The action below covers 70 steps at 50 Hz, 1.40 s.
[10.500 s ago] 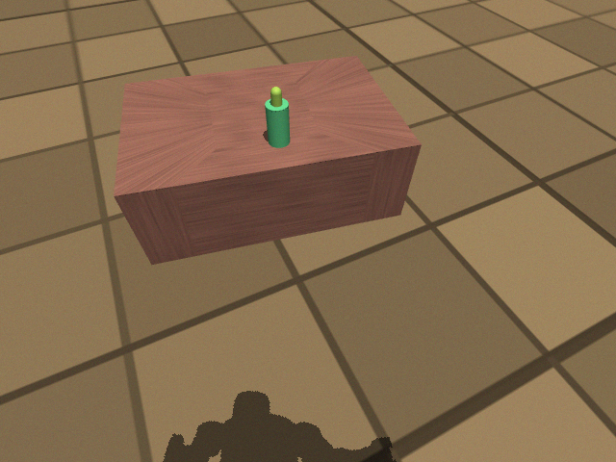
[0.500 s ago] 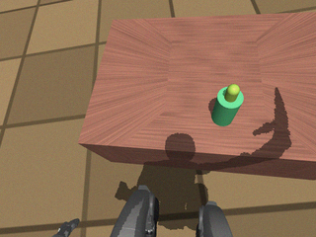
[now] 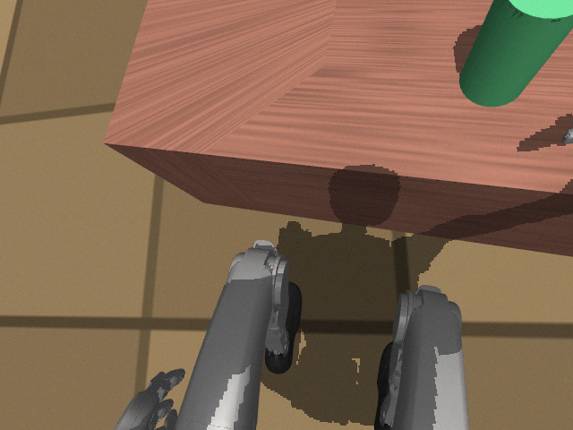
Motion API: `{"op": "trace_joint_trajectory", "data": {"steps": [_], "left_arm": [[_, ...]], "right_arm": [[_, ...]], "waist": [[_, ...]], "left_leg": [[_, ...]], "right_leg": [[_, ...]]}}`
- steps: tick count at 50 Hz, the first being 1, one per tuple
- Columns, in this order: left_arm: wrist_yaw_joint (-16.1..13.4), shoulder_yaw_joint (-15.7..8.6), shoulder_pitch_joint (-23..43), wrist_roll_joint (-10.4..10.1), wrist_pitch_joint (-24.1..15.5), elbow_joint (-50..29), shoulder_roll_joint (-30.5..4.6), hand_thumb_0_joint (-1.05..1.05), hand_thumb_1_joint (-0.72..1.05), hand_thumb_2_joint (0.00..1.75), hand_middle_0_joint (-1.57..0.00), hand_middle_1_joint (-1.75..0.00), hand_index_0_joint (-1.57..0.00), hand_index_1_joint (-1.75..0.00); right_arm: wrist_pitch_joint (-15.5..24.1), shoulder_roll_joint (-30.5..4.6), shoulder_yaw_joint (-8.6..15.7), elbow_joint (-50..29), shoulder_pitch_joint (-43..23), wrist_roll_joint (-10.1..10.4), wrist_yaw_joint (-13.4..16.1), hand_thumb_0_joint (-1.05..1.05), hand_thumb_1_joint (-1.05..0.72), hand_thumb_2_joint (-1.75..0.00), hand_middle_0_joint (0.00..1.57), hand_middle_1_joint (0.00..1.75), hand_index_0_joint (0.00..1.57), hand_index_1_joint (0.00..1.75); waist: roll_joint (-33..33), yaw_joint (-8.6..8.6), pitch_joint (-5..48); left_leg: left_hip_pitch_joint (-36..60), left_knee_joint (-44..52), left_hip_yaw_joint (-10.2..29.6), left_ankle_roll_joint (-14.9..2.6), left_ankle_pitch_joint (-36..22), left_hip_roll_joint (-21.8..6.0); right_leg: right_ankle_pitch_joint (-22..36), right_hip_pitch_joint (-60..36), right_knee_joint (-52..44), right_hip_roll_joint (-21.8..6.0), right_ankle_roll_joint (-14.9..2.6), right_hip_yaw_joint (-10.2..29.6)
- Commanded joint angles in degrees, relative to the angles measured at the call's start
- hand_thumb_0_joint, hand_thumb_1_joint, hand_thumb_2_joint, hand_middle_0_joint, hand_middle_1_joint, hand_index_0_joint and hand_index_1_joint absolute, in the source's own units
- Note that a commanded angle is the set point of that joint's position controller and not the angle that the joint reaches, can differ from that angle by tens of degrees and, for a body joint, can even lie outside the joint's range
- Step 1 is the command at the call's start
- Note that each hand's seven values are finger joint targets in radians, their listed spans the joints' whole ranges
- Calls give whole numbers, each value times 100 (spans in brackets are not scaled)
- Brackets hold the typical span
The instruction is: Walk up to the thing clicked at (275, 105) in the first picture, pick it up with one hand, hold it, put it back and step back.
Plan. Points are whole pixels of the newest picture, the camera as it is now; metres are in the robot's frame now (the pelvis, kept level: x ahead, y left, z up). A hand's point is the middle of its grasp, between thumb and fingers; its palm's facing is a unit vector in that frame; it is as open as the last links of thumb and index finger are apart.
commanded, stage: close in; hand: right
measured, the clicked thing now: (528, 19) +0.59 -0.15 +0.03
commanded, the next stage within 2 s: rest palm in 0.46 s
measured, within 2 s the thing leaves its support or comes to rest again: leaves its support in 1.70 s
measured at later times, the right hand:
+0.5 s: hand (538, 52) +0.57 -0.17 +0.01, palm faces +0.03 +1.00 -0.01, open 17.6 cm
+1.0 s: hand (516, 55) +0.56 -0.15 +0.01, palm faces +0.03 +1.00 -0.02, open 16.0 cm
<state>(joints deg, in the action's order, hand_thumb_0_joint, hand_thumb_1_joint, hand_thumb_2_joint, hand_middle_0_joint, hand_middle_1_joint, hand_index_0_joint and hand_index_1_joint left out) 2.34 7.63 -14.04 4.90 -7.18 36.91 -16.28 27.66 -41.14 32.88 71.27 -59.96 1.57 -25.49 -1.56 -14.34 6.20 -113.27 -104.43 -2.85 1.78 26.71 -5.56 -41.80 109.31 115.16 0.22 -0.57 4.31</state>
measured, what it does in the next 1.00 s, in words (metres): stands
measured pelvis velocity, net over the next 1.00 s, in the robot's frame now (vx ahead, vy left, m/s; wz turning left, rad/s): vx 0.00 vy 0.00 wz -0.05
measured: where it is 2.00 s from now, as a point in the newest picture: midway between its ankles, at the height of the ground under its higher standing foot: (333, 375)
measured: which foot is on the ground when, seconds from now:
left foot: down 0.00-1.00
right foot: down 0.00-1.00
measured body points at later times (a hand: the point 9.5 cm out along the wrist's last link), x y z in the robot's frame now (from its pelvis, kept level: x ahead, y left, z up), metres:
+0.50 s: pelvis -0.01 +0.00 -0.02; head +0.22 -0.03 +0.37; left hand +0.02 +0.28 -0.12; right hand +0.56 -0.23 +0.01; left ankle +0.14 +0.15 -0.43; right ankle +0.06 -0.11 -0.43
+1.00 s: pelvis +0.00 +0.00 -0.01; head +0.23 -0.03 +0.38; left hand +0.07 +0.28 -0.12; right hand +0.56 -0.21 +0.01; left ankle +0.14 +0.15 -0.43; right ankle +0.06 -0.11 -0.43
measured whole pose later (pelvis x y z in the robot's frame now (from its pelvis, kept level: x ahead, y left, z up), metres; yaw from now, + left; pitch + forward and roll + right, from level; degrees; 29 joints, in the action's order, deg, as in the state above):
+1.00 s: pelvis +0.00 +0.00 -0.01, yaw -3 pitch +37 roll +3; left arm 2.6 1.4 -13.6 3.9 -1.0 35.8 -17.3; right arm 24.9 -23.9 20.0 63.8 -62.3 -0.3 -5.3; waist -1.8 -11.9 7.6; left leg -116.0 -107.2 -0.1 1.9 28.2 -7.0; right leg -41.8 110.7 115.4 2.0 -0.7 2.0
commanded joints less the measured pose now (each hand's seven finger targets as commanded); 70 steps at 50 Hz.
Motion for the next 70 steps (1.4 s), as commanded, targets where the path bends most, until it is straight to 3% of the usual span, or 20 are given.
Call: {"op": "trace_joint_trajectory", "data": {"steps": [1, 5, 8, 10, 15, 21, 23, 26, 28, 30, 32, 34, 35, 37, 41, 44, 47, 48, 61, 70], "left_arm": [[-64, -588, -1258, -25, 25, -206, -1426, 0, 90, 90, -19, -30, -19, -29], [-54, -717, -1322, -28, 137, -208, -1456, 0, 90, 90, -19, -29, -19, -29], [-72, -775, -1324, -73, 184, -185, -1442, 0, 90, 91, -18, -29, -18, -29], [-109, -814, -1378, -93, 215, -150, -1452, 0, 89, 91, -18, -29, -18, -29], [-132, -795, -1349, -139, 271, -191, -1356, 0, 89, 91, -18, -29, -18, -30], [-113, -820, -1394, -117, 295, -201, -1296, 0, 89, 90, -19, -30, -19, -30], [-103, -857, -1435, -127, 327, -265, -1314, 0, 89, 90, -19, -30, -19, -30], [-102, -915, -1446, -115, 357, -214, -1306, 0, 90, 90, -19, -30, -19, -30], [-101, -951, -1469, -111, 372, -200, -1328, 0, 89, 91, -19, -30, -19, -30], [-93, -953, -1490, -101, 412, -178, -1323, 0, 83, 95, -19, -29, -17, -31], [-88, -969, -1497, -103, 447, -150, -1308, 0, 83, 96, -19, -29, -16, -31], [-94, -1002, -1437, -113, 476, -201, -1307, 0, 82, 96, -19, -29, -16, -31], [-81, -1002, -1395, -109, 491, -209, -1283, 0, 83, 96, -19, -29, -16, -31], [-86, -1056, -1447, -105, 510, -167, -1330, 0, 83, 96, -19, -29, -17, -32], [-75, -1077, -1401, -114, 567, -152, -1299, 0, 84, 95, -19, -29, -17, -31], [-62, -1084, -1391, -100, 588, -150, -1288, 0, 87, 93, -19, -30, -18, -31], [-55, -1095, -1259, -94, 593, -172, -1306, 0, 88, 92, -19, -30, -19, -31], [-64, -1097, -1305, -87, 601, -164, -1319, 0, 89, 92, -19, -30, -19, -31], [-38, -1080, -1433, -65, 716, -147, -1370, 0, 89, 92, -19, -30, -18, -31], [-18, -1072, -1528, -53, 781, -97, -1400, 0, 91, 90, -19, -30, -19, -30]], "right_arm": [[347, -1481, -31, -1688, -2666, 37, 474, 0, 46, -3, 7, 3, 6, 3], [203, -1215, -283, -2235, -3274, -185, 957, 0, 46, -3, 7, 3, 6, 3], [34, -935, -514, -2220, -3201, -262, 1159, 0, 53, -4, 6, 4, 5, 4], [-73, -661, -624, -2143, -3179, -232, 1270, 0, 53, -3, 6, 4, 5, 4], [-175, -486, -668, -1800, -2936, -200, 1482, 0, 55, -3, 6, 4, 5, 4], [-89, 25, -834, -1434, -2481, -115, 1593, 0, 58, -3, 5, 4, 4, 4], [-7, -155, -749, -1813, -2727, -122, 1645, 0, 57, -3, 5, 4, 5, 4], [8, 249, -972, -1659, -2573, -104, 1698, 0, 55, -3, 6, 4, 5, 4], [98, 94, -864, -2181, -2870, -101, 1784, 0, 55, -3, 6, 5, 5, 5], [98, 308, -1011, -2127, -2821, -117, 1815, 0, 54, -1, 8, 3, 7, 3], [111, 463, -1128, -2152, -2836, -122, 1839, 0, 58, 0, 11, 2, 10, 2], [102, 332, -1031, -2281, -2847, -127, 1896, 0, 57, -1, 10, 4, 9, 4], [93, 485, -1151, -2298, -2786, -115, 1899, 0, 60, 0, 11, 4, 10, 4], [94, 445, -1056, -2419, -2800, -98, 1932, 0, 57, 0, 14, 5, 13, 5], [22, 774, -1245, -2081, -2564, -119, 1977, 0, 55, -2, 22, 10, 21, 10], [76, 689, -1174, -1989, -2636, -113, 2015, 0, 46, -9, 46, 25, 44, 25], [96, 905, -1343, -1737, -2590, -116, 2025, 0, 40, -16, 60, 36, 59, 36], [158, 658, -1169, -1971, -2847, -117, 2067, 0, 40, -18, 65, 39, 63, 39], [166, 651, -1252, -1657, -2962, -215, 2220, 0, 2, -51, 108, 78, 106, 78], [167, 721, -1355, -1499, -3072, -293, 2296, 0, -16, -93, 128, 115, 127, 115]], "waist": [[-1622, 8, 4391], [-1886, 24, 4567], [-1774, 13, 4493], [-1610, -94, 4337], [-1091, -47, 3825], [-725, -88, 3572], [-858, -16, 3937], [-846, -67, 3914], [-993, 32, 4273], [-1172, -28, 4303], [-1061, -59, 4333], [-961, 23, 4337], [-1019, 33, 4401], [-913, 23, 4567], [-829, -10, 4303], [-689, 3, 4193], [-687, -19, 3858], [-601, -5, 3968], [-786, -74, 4270], [-879, -170, 4130]], "left_leg": [[2683, 444, -53, -307, -350, 211], [2301, 323, -49, -324, -102, 188], [2255, 318, -47, -316, 33, 174], [2151, 327, -67, -316, 5, 176], [2300, 502, -12, -298, 243, 186], [2616, 562, 31, -290, -57, 181], [2783, 516, 51, -312, -267, 164], [2822, 542, 71, -313, -328, 154], [2788, 467, 63, -329, -470, 141], [2590, 375, 27, -358, -709, 115], [2769, 406, 41, -359, -810, 105], [2905, 493, 64, -346, -691, 100], [2950, 502, 93, -353, -692, 97], [3050, 470, 88, -350, -809, 92], [2889, 483, 66, -370, -855, 97], [2927, 490, 92, -361, -776, 92], [2728, 540, 85, -354, -427, 100], [2731, 563, 104, -336, -412, 99], [2987, 498, 104, -357, -652, 89], [2765, 503, 65, -373, -592, 101]], "right_leg": [[1048, -1924, -1597, 62, 9, -56], [512, -2179, -1837, 62, 49, 117], [180, -2077, -1915, 69, 30, 155], [216, -1972, -1876, 68, 19, 186], [40, -1251, -1765, 126, -92, -28], [589, -935, -1523, 175, -145, -293], [834, -1113, -1563, 184, -122, -308], [878, -1194, -1537, 179, -114, -345], [1085, -1486, -1551, 171, -73, -306], [1451, -1873, -1579, 156, -3, -230], [1523, -1841, -1559, 169, -11, -251], [1356, -1714, -1629, 172, -28, -277], [1346, -1753, -1616, 176, -28, -315], [1467, -1774, -1578, 177, -22, -297], [1566, -1848, -1630, 173, 1, -252], [1431, -1578, -1581, 188, -27, -279], [1066, -1462, -1668, 198, -44, -266], [1037, -1461, -1636, 195, -63, -255], [1267, -1553, -1608, 212, -23, -303], [1228, -1630, -1631, 204, -13, -245]]}}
